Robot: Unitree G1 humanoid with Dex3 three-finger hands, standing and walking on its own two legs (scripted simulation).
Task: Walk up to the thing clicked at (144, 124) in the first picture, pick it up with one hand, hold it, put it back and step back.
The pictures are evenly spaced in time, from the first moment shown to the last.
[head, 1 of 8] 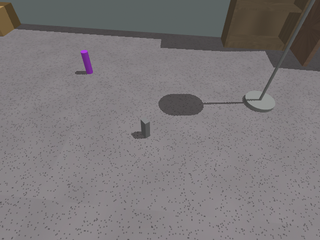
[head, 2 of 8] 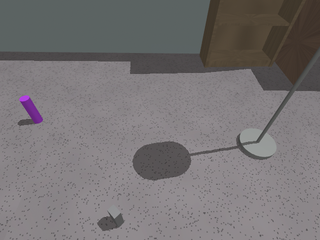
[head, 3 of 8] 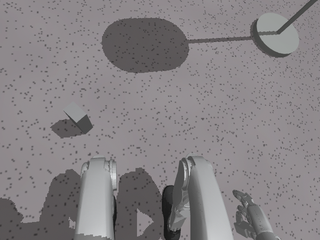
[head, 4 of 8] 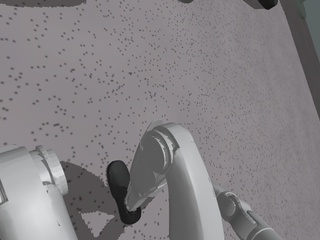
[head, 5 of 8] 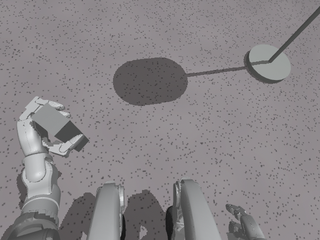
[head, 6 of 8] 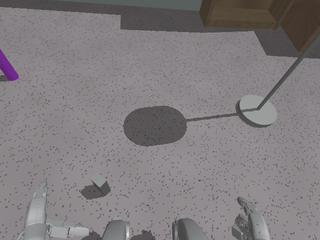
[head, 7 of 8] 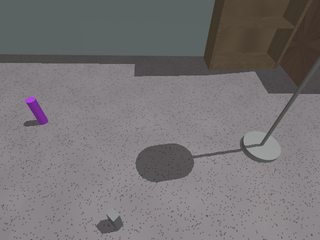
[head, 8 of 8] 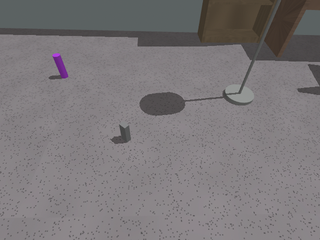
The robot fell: no
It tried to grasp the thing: yes
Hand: left
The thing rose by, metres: 0.67
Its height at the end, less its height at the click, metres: +0.00
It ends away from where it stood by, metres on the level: 0.02
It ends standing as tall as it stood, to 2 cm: yes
